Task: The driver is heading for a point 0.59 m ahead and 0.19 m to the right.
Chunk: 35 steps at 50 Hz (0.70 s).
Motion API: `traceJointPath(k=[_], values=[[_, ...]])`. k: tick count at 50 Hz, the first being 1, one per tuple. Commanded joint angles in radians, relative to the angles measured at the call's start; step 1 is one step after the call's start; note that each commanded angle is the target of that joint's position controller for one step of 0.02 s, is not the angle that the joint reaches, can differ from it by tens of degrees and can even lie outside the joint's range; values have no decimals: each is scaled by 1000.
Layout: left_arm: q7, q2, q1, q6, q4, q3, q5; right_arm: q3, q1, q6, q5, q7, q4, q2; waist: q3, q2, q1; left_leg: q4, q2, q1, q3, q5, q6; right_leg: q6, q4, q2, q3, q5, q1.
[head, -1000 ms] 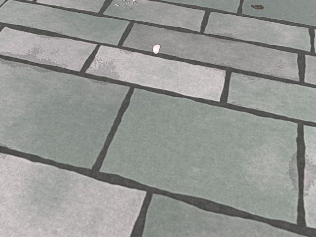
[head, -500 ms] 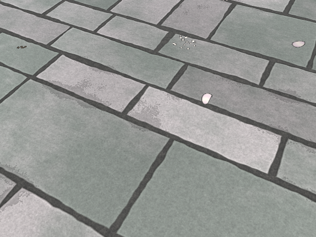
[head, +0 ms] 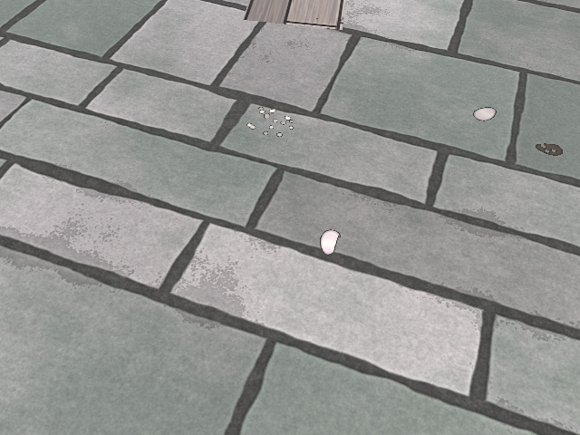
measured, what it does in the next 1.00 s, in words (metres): walks ahead, turning right: right foot, then left foot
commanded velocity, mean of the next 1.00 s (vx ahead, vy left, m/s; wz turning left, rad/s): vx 0.43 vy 0.00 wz -0.48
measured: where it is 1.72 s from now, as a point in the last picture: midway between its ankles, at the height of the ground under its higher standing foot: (355, 407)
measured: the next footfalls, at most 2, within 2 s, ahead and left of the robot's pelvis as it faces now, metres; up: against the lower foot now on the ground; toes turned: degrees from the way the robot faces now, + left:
right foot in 0.32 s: +0.32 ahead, -0.16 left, +0.00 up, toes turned -14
left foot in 0.80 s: +0.65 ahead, -0.06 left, +0.00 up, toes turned -30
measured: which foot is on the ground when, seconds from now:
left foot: down 0.00-0.34, up 0.36-0.78, down 0.80-1.00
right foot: up 0.00-0.30, down 0.32-0.82, up 0.84-1.00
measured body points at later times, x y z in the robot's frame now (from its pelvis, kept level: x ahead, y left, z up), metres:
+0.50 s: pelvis +0.26 -0.08 +0.00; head +0.30 -0.10 +0.44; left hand +0.45 +0.16 -0.10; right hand +0.32 -0.39 -0.11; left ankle +0.29 +0.10 -0.66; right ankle +0.28 -0.15 -0.74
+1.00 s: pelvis +0.51 -0.10 -0.01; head +0.55 -0.10 +0.44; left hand +0.74 +0.09 -0.12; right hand +0.51 -0.39 -0.11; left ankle +0.61 -0.04 -0.74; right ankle +0.41 -0.21 -0.69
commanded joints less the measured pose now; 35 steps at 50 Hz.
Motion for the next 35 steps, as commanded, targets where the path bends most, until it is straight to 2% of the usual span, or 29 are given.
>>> traceJointPath(k=[1, 2, 4, 6, 9, 11, 13, 14, 15, 16, 17, 18, 19, 20, 21, 22, 23, 26, 30, 32, 35], values=[[2, 25, 32, 13, -68, 11, 3, -34, -58, -33, -5, -6, -41, -121, 1, 138, 30, -242, 295, 31, -175, 162, 166, 19, -35, -63, 59, 108, -104], [-3, 24, 7, 11, -78, 9, 8, -35, -56, -32, -2, -9, -32, -123, 15, 118, 23, -244, 284, 48, -132, 193, 163, 22, -99, -61, 59, 160, -121], [-16, 14, -53, 1, -93, 5, 8, -41, -40, -26, -2, -18, -15, -143, 20, 102, 2, -247, 257, 66, -60, 204, 141, 14, -229, -50, 30, 273, -102], [-32, -1, -130, -5, -120, -4, 9, -46, -13, -19, 4, -24, 0, -166, 35, 84, -30, -248, 263, 91, -11, 223, 132, 1, -337, -39, -12, 338, -88], [-49, 0, -221, -4, -167, -7, 8, -56, 39, -2, 19, -27, 29, -194, 62, 75, -62, -231, 293, 183, 22, 231, 121, -25, -431, -30, -45, 320, -112], [-58, 12, -258, -1, -197, -4, 9, -62, 57, 14, 30, -27, 44, -207, 68, 82, -64, -188, 312, 259, 41, 297, 105, -50, -468, -16, -69, 254, -128], [-64, 34, -245, 3, -216, 8, 11, -69, 51, 29, 38, -31, 47, -231, 33, 109, -35, -85, 315, 303, 71, 565, 83, -86, -484, 32, -121, 156, -58], [-63, 57, -199, 8, -213, 21, 12, -73, 45, 37, 42, -34, 44, -246, -11, 129, -1, 12, 310, 311, 87, 737, 71, -108, -480, 72, -153, 103, 24], [-59, 92, -86, 12, -190, 44, 9, -73, 33, 46, 45, -37, 40, -251, -77, 127, 68, 179, 288, 282, 111, 836, 51, -137, -508, 119, -177, 96, 176], [-45, 151, 86, 18, -145, 78, 6, -63, 31, 47, 43, -41, 34, -231, -166, 98, 155, 414, 246, 148, 132, 754, 13, -178, -564, 148, -152, 151, 445], [-23, 276, 166, 24, -129, 110, 2, -27, 105, 33, 2, -36, -12, -127, -263, -133, 121, 792, 137, -270, 127, 116, -52, -315, -575, -97, 268, 124, 829], [-30, 279, 143, 6, -168, 98, 2, -2, 98, -4, 1, -24, -39, -86, -414, -168, 89, 1010, -29, -512, -105, -458, -75, -459, -767, -259, 772, -65, 980], [-38, 190, 131, -10, -166, 70, 10, -26, -31, -29, 44, -11, -61, -180, -330, -50, 143, 1039, 30, -619, -204, -391, -50, -391, -829, -242, 683, -79, 931], [-38, 159, 91, -20, -161, 60, 12, -22, -73, -43, 56, -8, -80, -177, -207, -24, 116, 972, 71, -635, -193, -301, -29, -350, -831, -207, 547, -22, 799], [-37, 122, 23, -22, -166, 48, 10, -22, -83, -45, 30, -18, -65, -164, -119, 66, 70, 876, 112, -578, -185, -231, -26, -301, -838, -153, 421, 88, 648], [-31, 107, -25, -25, -181, 42, 19, -28, -55, -39, 13, -22, -61, -171, -96, 16, 26, 808, 135, -504, -193, -183, -38, -303, -848, -134, 366, 206, 538], [-28, 97, -52, -26, -197, 37, 27, -31, -33, -29, 7, -20, -55, -175, -87, 2, 3, 782, 145, -447, -196, -162, -52, -304, -865, -112, 333, 288, 474], [-11, 117, -49, -32, -189, 44, 22, -24, -42, -4, -3, -22, -56, -137, -68, 20, -10, 654, 127, -406, -165, -87, -100, -304, -897, -72, 245, 375, 360], [9, 139, 11, -25, -161, 51, 12, -4, -199, -3, 0, -17, -97, -93, -29, -12, 47, 344, 77, -369, -161, 160, -125, -247, -891, -12, 184, 275, 309], [13, 145, 41, -20, -146, 54, 8, -1, -262, -10, 10, -8, -113, -92, -20, -25, 73, 241, 47, -322, -159, 233, -123, -228, -883, -12, 201, 213, 301], [16, 138, 78, -13, -125, 54, 1, -11, -293, -22, 20, 4, -128, -125, -20, -37, 78, 157, 35, -291, -193, 226, -103, -213, -823, -45, 279, 155, 362]])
